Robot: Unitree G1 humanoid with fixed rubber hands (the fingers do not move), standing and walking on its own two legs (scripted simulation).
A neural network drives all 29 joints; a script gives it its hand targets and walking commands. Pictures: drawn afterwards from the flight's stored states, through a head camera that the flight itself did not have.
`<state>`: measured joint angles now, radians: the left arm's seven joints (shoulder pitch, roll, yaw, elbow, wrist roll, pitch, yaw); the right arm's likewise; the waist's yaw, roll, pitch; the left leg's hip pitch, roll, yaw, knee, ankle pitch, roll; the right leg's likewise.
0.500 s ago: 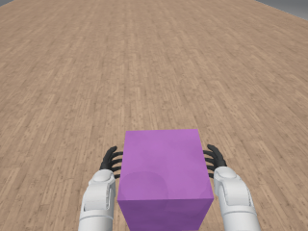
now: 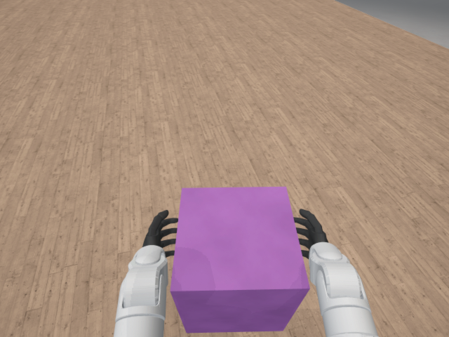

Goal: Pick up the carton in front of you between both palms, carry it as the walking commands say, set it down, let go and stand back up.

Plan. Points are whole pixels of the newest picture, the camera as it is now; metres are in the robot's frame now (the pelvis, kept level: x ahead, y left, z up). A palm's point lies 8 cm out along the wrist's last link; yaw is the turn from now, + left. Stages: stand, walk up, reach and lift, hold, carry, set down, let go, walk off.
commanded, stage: hold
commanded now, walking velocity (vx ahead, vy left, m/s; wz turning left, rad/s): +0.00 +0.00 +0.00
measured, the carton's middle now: (234, 262) +0.30 +0.00 -0.05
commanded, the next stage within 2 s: set down in 0.10 s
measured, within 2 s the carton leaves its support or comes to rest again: neither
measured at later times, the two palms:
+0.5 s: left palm (149, 243) +0.33 +0.18 -0.02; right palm (291, 240) +0.33 -0.12 -0.02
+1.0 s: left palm (155, 271) +0.36 +0.20 -0.22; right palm (265, 258) +0.40 -0.10 -0.21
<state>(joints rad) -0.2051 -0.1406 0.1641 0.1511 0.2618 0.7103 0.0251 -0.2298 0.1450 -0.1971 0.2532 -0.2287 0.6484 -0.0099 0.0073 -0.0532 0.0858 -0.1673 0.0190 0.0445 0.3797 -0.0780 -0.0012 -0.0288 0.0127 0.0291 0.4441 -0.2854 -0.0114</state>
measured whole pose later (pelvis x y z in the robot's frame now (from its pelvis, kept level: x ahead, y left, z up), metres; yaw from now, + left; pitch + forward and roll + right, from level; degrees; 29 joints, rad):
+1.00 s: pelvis -0.04 -0.01 -0.14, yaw -1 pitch +33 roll -2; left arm -0.73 -0.03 0.44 0.57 0.23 0.22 -0.01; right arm -0.77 0.12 -0.40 0.66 -0.17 0.17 -0.10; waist 0.08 -0.10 -0.08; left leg -1.51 0.04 -0.02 1.21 -0.28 -0.01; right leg -1.37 0.08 0.01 1.32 -0.54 -0.01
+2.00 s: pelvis -0.08 +0.00 -0.35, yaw -5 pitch +44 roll -3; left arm -1.35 0.21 0.46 0.77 0.14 0.30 0.02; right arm -1.46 -0.17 -0.21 0.94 -0.02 0.25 -0.18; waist 0.17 -0.10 0.24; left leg -2.31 0.05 -0.05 1.90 -0.35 0.00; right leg -2.14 0.12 -0.02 2.05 -0.68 0.02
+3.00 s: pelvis -0.09 -0.01 -0.40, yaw -4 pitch +36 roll +1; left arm -1.48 0.38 0.52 1.04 0.07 0.19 -0.11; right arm -1.61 -0.19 -0.17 1.06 -0.08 0.21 -0.05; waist 0.18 -0.04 0.44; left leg -2.31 0.08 -0.02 2.03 -0.36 0.00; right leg -2.17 0.16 0.01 2.22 -0.69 0.02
